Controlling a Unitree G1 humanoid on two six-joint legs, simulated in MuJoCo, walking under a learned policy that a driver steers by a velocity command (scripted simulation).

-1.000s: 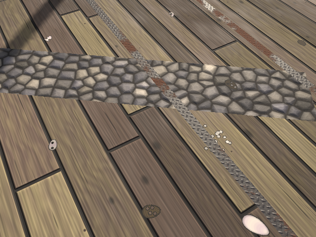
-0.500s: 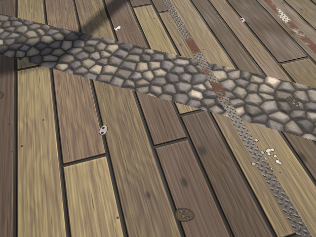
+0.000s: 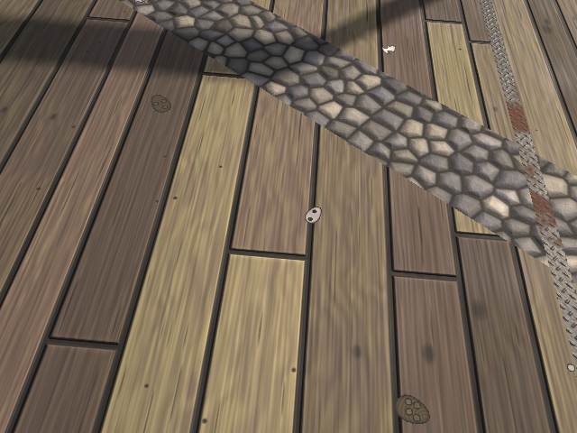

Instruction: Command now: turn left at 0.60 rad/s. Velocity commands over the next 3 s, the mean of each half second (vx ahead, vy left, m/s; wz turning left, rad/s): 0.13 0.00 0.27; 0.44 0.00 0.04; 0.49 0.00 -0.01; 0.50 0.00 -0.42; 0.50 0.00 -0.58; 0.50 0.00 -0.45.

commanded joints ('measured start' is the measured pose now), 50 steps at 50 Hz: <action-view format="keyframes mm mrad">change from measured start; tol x32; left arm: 1 -41 88 18 -108 2 20 13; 50 369 -53 -36 170 -38 -111 -16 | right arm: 1 182 -250 -66 -27 13 -28 -13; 43 -230 -24 39 -8 -18 -90 16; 50 323 -256 -39 150 -53 -113 -37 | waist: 1 -70 140 -97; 26 119 -198 -79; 44 34 -70 54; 50 -102 306 -390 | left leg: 1 231 396 -446 -169 798 274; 10 184 208 -260 -245 518 175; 15 162 231 -404 -394 -211 210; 23 -43 208 -379 -338 -234 204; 28 -543 24 -112 412 -157 73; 37 -527 104 31 376 165 -24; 48 161 -4 68 -67 171 119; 50 596 480 -694 -216 -100 289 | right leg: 1 -307 58 142 400 -206 20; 24 272 127 91 -342 156 -88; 28 341 -285 742 -643 -386 -262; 47 398 -105 181 -310 1131 -150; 49 121 -19 116 193 704 -123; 50 -218 177 118 533 -79 -87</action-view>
